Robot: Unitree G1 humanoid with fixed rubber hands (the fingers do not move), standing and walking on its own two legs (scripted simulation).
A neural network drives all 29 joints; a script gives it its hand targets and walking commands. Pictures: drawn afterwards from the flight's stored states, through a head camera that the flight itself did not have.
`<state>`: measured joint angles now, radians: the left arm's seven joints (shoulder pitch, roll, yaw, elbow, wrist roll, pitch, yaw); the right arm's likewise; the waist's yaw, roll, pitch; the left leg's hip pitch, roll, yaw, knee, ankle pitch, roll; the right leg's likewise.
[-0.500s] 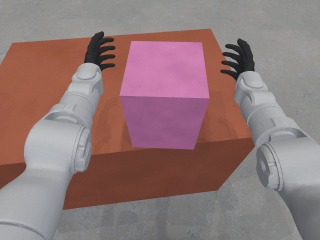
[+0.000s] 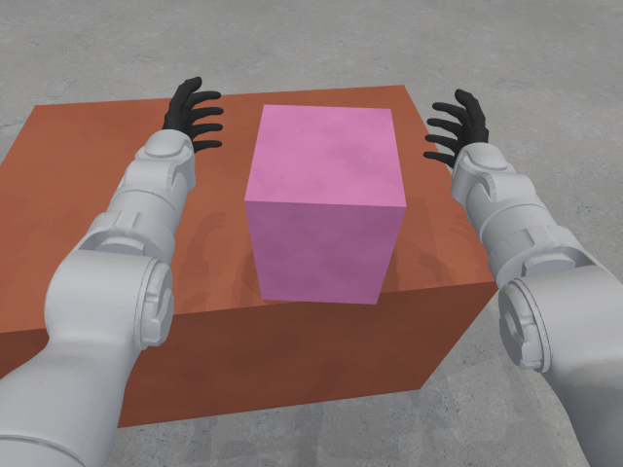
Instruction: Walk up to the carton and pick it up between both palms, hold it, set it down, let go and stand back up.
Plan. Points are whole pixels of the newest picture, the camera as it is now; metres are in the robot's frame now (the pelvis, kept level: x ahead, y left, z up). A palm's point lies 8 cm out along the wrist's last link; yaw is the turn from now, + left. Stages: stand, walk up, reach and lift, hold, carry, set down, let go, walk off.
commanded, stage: set down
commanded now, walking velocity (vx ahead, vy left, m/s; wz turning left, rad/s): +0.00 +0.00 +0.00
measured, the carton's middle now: (322, 209) +0.50 -0.01 +0.01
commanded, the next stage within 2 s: none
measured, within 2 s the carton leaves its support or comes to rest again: neither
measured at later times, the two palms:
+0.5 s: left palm (186, 210) +0.41 +0.17 +0.11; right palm (468, 224) +0.38 -0.18 +0.11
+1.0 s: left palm (173, 289) +0.34 +0.20 +0.04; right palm (470, 306) +0.31 -0.19 +0.03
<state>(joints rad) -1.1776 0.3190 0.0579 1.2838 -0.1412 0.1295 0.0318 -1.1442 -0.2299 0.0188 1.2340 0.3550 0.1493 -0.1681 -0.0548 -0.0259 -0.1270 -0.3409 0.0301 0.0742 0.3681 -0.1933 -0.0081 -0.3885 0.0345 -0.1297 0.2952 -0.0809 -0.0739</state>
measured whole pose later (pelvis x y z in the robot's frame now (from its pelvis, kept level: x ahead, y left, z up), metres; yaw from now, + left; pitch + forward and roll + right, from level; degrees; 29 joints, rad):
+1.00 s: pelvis +0.01 +0.02 +0.00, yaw -1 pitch -2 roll -1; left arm -0.31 0.12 0.09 0.60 -0.02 0.02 0.00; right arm -0.27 -0.15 -0.03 0.70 0.19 -0.12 -0.11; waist -0.01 -0.01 0.02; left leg -0.09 0.02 0.09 0.37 -0.24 0.01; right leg -0.15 0.03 -0.11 0.30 -0.13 -0.05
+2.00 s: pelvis +0.02 +0.02 +0.00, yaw -1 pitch -3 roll -1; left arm 0.12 0.21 0.00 0.52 -0.03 -0.05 0.02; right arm 0.12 -0.13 -0.02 0.64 0.09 -0.21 -0.02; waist 0.01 -0.02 0.04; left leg -0.04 0.02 0.08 0.37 -0.27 0.01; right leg -0.10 0.03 -0.11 0.32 -0.16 -0.05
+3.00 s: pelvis +0.01 +0.01 +0.00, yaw -1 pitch -3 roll +0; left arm 0.17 0.21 -0.01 0.50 -0.01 0.15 0.02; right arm 0.18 -0.18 -0.05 0.68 -0.01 -0.16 0.04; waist 0.01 -0.02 0.08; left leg -0.10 0.03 0.09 0.43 -0.28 0.01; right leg -0.17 0.03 -0.11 0.40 -0.18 -0.06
